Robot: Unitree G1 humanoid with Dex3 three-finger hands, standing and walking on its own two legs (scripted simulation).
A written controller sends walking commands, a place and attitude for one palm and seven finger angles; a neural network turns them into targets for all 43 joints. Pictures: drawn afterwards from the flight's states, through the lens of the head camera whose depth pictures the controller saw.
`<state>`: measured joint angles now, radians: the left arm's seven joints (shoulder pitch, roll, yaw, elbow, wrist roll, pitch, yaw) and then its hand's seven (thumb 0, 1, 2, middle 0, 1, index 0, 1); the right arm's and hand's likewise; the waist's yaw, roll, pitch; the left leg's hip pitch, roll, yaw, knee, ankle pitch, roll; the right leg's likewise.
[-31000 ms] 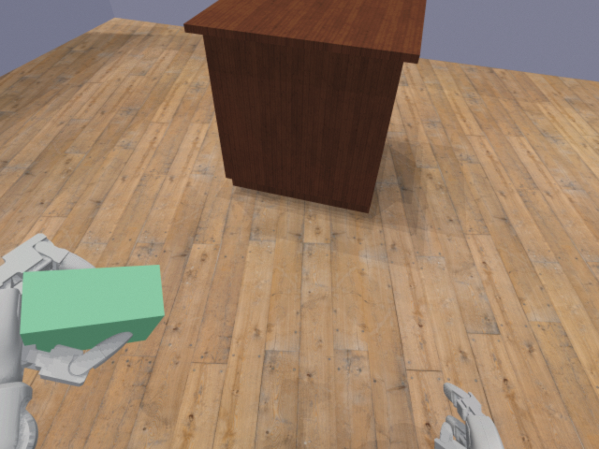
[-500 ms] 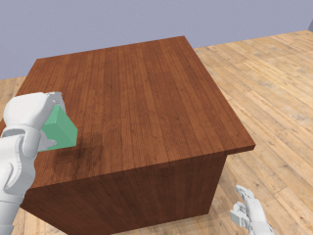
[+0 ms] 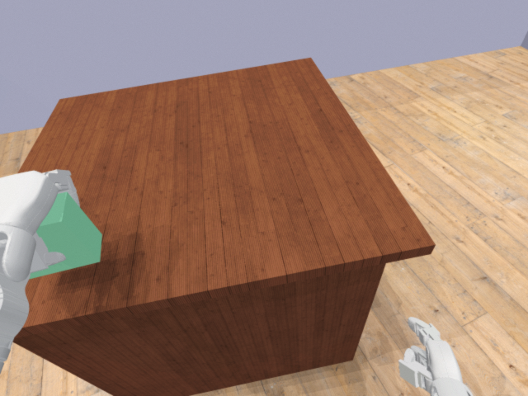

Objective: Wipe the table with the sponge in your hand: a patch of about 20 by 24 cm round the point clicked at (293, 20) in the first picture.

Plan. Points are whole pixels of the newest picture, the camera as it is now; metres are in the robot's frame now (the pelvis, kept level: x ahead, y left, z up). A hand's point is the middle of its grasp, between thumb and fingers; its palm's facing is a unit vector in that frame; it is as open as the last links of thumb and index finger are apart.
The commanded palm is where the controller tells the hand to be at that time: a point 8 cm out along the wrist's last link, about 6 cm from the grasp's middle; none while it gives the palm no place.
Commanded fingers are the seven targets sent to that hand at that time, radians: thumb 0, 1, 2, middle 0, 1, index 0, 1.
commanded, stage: move the sponge above the wiping area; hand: left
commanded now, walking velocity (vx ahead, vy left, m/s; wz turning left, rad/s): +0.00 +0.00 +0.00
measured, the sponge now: (52, 243) +0.25 +0.36 +0.12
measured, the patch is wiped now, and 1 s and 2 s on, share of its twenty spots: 0.00 0.00 0.00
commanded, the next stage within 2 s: none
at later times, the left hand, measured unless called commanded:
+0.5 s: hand (59, 233) +0.25 +0.34 +0.15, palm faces -0.01 -0.06 -1.00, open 9.4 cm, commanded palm +0.23 +0.32 +0.23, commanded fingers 0.00 0.10 1.30 -1.20 -1.60 -1.20 -1.60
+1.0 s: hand (85, 250) +0.25 +0.31 +0.12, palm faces -0.12 -0.09 -0.99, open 9.4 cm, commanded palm +0.23 +0.32 +0.23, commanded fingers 0.00 0.10 1.30 -1.20 -1.60 -1.20 -1.60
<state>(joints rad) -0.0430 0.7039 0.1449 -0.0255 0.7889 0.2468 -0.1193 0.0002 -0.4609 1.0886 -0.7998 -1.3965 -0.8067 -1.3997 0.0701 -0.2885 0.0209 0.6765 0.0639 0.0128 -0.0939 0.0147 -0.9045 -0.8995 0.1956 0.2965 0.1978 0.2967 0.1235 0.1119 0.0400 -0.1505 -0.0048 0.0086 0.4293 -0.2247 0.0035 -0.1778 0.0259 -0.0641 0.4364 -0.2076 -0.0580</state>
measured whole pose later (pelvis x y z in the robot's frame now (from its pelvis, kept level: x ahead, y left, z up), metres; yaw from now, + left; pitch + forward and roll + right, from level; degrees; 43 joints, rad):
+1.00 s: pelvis +0.00 +0.01 +0.00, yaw +0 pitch -2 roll +0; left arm 0.03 0.62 0.00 -0.16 0.80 0.34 -0.23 0.00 -0.46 1.09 -0.80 -1.41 -0.81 -1.41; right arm 0.05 -0.31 0.04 0.64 0.06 0.03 -0.08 0.01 -0.90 -0.90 0.20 0.30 0.20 0.30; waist 0.12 0.13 0.04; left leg -0.16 -0.02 0.01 0.41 -0.21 0.02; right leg -0.19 0.01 -0.06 0.43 -0.20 -0.04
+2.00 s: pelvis +0.00 +0.01 +0.00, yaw +0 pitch -3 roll +0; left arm 0.02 0.65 -0.01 -0.19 0.82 0.14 -0.17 0.00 -0.47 1.09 -0.81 -1.41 -0.82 -1.42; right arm 0.08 -0.27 0.04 0.64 0.05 0.00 -0.10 0.01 -0.90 -0.90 0.20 0.30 0.20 0.30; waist 0.14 0.09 0.04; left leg -0.13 -0.02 0.01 0.40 -0.22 0.02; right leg -0.16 0.01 -0.05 0.41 -0.20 -0.04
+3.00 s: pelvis +0.00 +0.01 +0.00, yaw -1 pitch -4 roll +0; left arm -0.06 0.68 0.07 -0.17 0.80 0.22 -0.04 0.00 -0.47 1.08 -0.83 -1.42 -0.83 -1.43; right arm 0.07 -0.25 0.04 0.67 0.05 0.02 -0.07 0.01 -0.90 -0.90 0.20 0.30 0.20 0.30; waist 0.15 0.10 0.03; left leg -0.10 0.00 0.02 0.38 -0.21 0.01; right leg -0.13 0.03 -0.04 0.38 -0.18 -0.05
